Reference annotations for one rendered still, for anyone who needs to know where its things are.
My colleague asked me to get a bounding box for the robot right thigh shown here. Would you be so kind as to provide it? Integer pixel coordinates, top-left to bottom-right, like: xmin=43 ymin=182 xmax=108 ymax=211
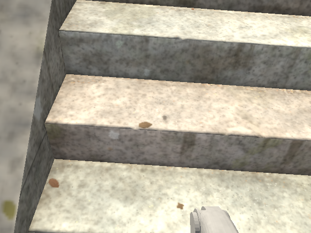
xmin=190 ymin=206 xmax=239 ymax=233

